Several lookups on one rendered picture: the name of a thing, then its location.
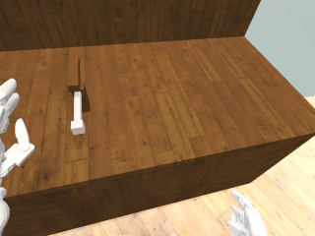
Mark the counter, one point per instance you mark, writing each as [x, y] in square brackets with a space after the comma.
[177, 104]

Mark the left robot hand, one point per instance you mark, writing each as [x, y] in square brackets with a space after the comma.
[17, 153]

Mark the robot left forearm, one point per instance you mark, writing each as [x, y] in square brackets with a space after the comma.
[4, 210]

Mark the tap lever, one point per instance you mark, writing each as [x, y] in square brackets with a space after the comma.
[78, 126]

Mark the right robot hand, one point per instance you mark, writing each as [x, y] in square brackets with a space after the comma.
[250, 221]

